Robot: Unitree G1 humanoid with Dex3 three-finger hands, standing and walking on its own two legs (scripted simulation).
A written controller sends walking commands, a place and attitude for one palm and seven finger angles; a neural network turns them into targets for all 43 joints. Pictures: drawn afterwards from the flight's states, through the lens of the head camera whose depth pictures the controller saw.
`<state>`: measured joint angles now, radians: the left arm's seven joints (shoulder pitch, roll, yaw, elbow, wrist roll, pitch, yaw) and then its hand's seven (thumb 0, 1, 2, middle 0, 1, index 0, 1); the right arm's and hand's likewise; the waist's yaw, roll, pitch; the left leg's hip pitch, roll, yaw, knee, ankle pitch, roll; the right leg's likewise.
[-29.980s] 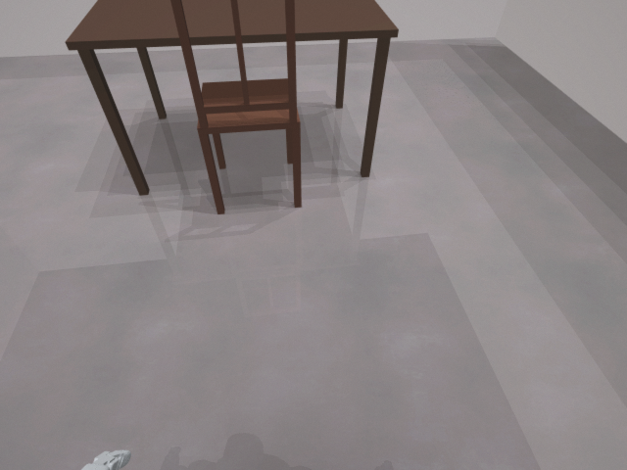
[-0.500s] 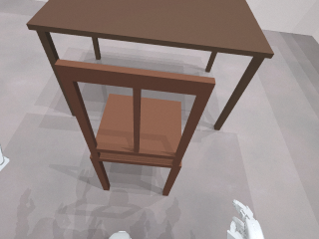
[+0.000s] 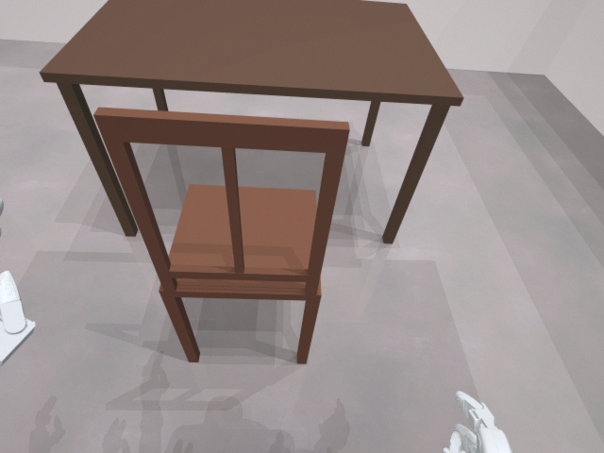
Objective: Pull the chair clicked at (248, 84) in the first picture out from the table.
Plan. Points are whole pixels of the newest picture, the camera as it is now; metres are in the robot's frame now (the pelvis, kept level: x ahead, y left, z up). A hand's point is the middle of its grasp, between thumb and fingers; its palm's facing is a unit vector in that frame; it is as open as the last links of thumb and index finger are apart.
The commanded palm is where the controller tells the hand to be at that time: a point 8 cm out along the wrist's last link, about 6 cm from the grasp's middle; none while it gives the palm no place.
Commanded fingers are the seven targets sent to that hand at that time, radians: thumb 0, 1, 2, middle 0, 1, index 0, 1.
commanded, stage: stop stepping back and stand still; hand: left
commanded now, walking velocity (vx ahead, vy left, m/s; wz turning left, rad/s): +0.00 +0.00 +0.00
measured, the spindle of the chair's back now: (235, 218) +0.53 +0.15 -0.06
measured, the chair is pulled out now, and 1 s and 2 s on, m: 0.35 0.35 0.35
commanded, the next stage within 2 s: let the arm hang, fingers relaxed in 0.34 s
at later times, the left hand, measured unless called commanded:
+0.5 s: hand (64, 343) +0.21 +0.26 +0.09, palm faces +0.28 -0.83 -0.49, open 7.4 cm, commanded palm none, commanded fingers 0.00 0.90 0.90 -0.20 -0.30 -0.20 -0.30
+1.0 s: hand out of the picture -0.05 +0.19 -0.17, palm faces +0.06 -0.97 -0.23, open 7.2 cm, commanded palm none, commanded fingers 0.00 0.90 0.90 -0.20 -0.30 -0.20 -0.30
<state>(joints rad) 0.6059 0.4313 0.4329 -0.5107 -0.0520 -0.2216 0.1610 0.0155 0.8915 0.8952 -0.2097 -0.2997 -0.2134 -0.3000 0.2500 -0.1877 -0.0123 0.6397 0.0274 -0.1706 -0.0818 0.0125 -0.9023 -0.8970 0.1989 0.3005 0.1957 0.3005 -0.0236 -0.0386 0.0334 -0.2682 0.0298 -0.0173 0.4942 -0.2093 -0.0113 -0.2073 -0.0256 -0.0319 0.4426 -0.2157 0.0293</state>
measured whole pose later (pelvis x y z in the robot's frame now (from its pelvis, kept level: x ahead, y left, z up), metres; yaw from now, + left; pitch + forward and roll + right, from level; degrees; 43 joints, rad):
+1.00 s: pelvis -0.01 +0.00 +0.00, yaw +2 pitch -1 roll -1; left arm 0.39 0.22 0.00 1.02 0.01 0.03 0.02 0.00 0.94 0.89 -0.20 -0.30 -0.20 -0.30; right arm 0.31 -0.17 -0.01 1.01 -0.02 0.02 -0.01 0.01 -0.91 -0.90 0.20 0.30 0.20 0.30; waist 0.02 0.01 0.07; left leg -0.28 0.01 -0.06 0.49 -0.19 -0.02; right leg -0.21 -0.04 -0.07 0.46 -0.23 0.02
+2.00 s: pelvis +0.00 -0.02 +0.00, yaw +2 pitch -2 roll -1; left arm 0.32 0.12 0.00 1.06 0.01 0.01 0.03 0.00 0.91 0.90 -0.20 -0.30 -0.20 -0.30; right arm 0.32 -0.11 -0.01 1.07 -0.02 0.00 -0.03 0.00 -0.91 -0.90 0.20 0.30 0.19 0.30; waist 0.00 0.01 0.08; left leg -0.26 0.03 -0.07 0.48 -0.19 -0.04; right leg -0.20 -0.02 -0.08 0.48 -0.24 -0.01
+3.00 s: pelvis +0.06 -0.04 -0.01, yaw +1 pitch +0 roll +0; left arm 0.33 0.12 0.02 1.05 0.00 0.00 0.02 0.00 0.91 0.90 -0.20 -0.30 -0.20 -0.30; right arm 0.33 -0.11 -0.02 1.08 -0.02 -0.02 -0.05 0.00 -0.91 -0.90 0.20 0.30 0.19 0.30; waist -0.01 0.00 0.06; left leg -0.22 0.06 -0.05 0.56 -0.33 -0.04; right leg -0.16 0.00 -0.07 0.53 -0.36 -0.03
